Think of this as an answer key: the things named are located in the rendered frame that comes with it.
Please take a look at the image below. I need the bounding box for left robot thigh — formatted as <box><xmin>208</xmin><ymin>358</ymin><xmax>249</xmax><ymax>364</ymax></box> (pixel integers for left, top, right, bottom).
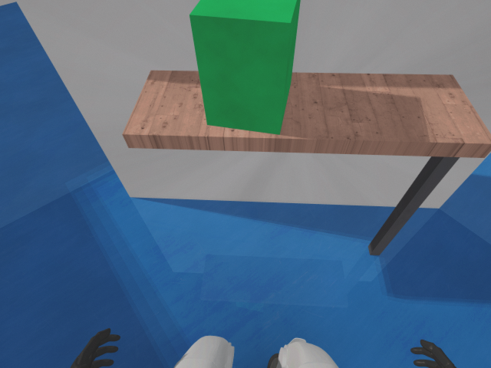
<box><xmin>174</xmin><ymin>336</ymin><xmax>234</xmax><ymax>368</ymax></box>

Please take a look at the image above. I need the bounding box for robot left hand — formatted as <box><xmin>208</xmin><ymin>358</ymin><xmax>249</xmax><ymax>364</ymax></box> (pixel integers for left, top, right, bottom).
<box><xmin>71</xmin><ymin>328</ymin><xmax>120</xmax><ymax>368</ymax></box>

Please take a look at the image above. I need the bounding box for right robot thigh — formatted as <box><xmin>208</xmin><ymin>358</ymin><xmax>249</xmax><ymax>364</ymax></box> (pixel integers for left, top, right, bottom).
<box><xmin>278</xmin><ymin>342</ymin><xmax>338</xmax><ymax>368</ymax></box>

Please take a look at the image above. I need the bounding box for robot right hand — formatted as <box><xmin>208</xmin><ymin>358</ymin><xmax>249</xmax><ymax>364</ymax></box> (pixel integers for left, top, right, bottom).
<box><xmin>410</xmin><ymin>340</ymin><xmax>456</xmax><ymax>368</ymax></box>

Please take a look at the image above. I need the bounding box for table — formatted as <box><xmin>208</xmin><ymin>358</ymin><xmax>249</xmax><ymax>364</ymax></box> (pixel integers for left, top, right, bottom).
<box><xmin>122</xmin><ymin>71</ymin><xmax>491</xmax><ymax>255</ymax></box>

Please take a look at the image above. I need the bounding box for robot thigh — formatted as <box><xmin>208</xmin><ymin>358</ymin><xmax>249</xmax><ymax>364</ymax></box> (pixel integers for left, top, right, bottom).
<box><xmin>174</xmin><ymin>336</ymin><xmax>234</xmax><ymax>368</ymax></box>
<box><xmin>278</xmin><ymin>342</ymin><xmax>338</xmax><ymax>368</ymax></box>

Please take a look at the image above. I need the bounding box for carton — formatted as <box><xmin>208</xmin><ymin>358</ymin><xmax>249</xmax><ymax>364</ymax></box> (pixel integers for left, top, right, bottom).
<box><xmin>189</xmin><ymin>0</ymin><xmax>301</xmax><ymax>135</ymax></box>

